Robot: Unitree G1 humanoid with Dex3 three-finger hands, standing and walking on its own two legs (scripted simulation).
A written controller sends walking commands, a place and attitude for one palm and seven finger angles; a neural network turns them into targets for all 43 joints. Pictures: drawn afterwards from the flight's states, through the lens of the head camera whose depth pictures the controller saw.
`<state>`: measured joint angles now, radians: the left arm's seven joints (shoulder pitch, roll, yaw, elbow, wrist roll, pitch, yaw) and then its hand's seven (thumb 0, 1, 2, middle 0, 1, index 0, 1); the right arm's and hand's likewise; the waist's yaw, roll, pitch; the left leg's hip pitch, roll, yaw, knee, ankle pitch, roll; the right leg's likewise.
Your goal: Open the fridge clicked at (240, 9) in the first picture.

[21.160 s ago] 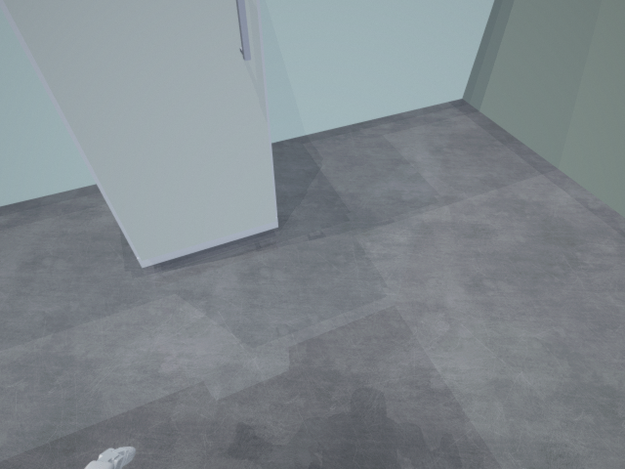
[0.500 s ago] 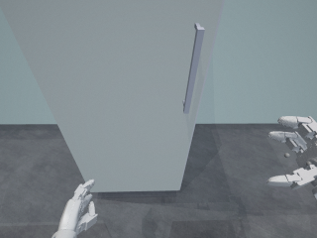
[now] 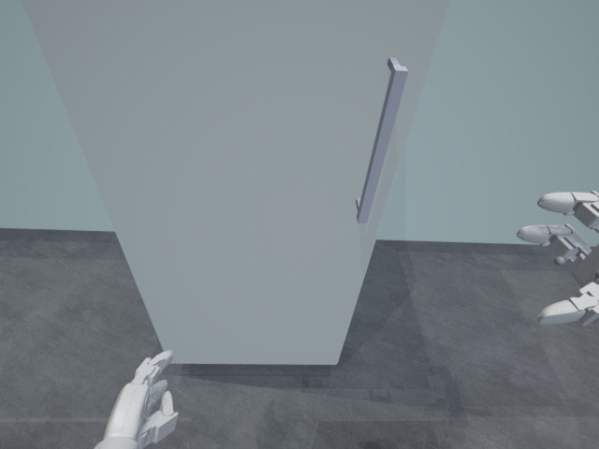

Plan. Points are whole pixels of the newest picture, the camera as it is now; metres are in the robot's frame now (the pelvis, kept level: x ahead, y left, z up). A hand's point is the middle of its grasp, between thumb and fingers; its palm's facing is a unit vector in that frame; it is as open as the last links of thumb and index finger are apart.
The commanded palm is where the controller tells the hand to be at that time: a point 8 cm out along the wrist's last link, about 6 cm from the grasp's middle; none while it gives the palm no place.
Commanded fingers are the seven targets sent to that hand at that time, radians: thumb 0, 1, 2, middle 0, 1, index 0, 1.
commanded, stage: raise the hand to about handle height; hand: right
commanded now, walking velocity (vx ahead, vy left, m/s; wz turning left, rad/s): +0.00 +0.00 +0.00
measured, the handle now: (375, 150) +0.53 -0.12 +0.17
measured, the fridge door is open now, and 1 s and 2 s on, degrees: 0 0 0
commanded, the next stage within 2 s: move the hooked fingers beside the handle in 0.32 s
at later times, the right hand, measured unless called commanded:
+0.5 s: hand (560, 261) +0.28 -0.28 +0.19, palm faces +0.06 +1.00 -0.05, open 14.0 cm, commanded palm +0.25 -0.32 +0.19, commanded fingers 0.00 0.50 -0.30 0.30 1.20 0.30 1.20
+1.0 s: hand (508, 223) +0.34 -0.24 +0.19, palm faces +0.04 +1.00 -0.02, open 14.0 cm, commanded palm +0.32 -0.28 +0.18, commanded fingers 0.00 0.50 -0.30 0.30 1.20 0.30 1.20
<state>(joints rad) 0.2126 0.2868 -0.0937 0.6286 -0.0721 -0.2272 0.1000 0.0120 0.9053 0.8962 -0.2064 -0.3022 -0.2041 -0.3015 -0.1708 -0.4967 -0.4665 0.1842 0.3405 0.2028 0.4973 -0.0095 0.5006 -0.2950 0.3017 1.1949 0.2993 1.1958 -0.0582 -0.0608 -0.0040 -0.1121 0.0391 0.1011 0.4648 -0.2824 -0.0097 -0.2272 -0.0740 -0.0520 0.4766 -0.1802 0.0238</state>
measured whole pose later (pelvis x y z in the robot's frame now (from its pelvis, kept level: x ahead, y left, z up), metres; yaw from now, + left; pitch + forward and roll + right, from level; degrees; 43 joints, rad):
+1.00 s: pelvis +0.00 +0.00 +0.00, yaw +1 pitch -4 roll +0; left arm 0.23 0.27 -0.08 0.66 -0.07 -0.20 0.11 0.01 0.91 0.90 -0.21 -0.30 -0.20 -0.30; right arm -0.38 -0.42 -0.37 0.34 0.25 0.18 0.35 -0.01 0.50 -0.29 0.30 1.20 0.30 1.20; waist -0.04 -0.04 0.00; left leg -0.12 0.04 0.08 0.45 -0.27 -0.01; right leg -0.22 -0.07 -0.07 0.45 -0.16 0.02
